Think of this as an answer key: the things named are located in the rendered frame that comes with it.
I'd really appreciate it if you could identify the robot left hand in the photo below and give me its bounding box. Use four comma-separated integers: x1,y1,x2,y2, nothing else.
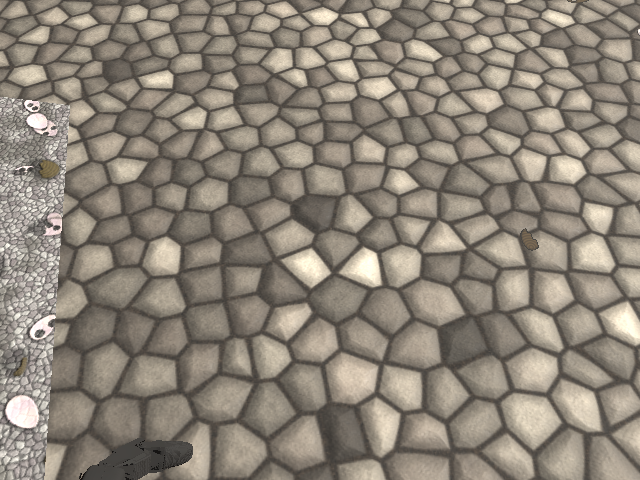
79,438,193,480

